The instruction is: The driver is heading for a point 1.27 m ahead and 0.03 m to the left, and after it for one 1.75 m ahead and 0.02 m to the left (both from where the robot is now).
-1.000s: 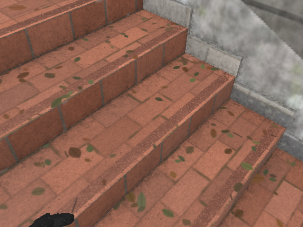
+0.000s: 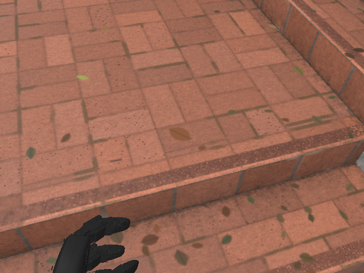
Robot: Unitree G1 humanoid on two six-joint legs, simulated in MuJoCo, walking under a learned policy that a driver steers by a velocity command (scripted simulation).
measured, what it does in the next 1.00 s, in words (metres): climbs: right foot 0.15 m higher, then left foot 0.15 m higher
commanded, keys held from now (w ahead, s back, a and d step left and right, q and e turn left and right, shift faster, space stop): w+q+shift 0.26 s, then w+shift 0.22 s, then w+e+shift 0.52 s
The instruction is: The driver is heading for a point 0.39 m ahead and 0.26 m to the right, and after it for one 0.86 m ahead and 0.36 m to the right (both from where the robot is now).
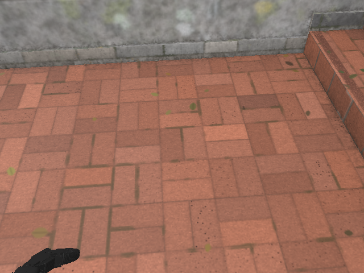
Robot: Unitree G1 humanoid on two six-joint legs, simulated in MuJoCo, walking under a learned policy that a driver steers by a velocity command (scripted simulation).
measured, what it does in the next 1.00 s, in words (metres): walks ahead, turning right: right foot, then left foot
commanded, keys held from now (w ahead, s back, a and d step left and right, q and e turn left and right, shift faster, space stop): w+e+shift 0.32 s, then e+shift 0.62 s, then shift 0.06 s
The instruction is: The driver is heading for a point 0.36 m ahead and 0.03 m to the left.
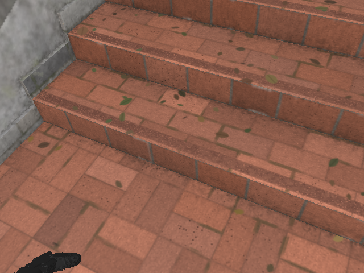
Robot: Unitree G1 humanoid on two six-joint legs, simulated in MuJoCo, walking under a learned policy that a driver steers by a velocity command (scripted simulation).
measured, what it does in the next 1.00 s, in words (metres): steps on the spot: left foot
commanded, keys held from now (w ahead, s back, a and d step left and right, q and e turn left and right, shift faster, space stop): shift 1.00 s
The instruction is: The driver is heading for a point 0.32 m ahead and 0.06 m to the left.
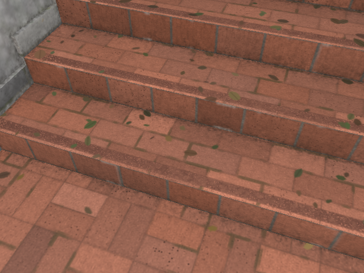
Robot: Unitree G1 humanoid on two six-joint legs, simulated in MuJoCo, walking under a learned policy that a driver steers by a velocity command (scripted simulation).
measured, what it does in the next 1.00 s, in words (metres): stands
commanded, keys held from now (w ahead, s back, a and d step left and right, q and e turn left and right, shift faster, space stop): shift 1.00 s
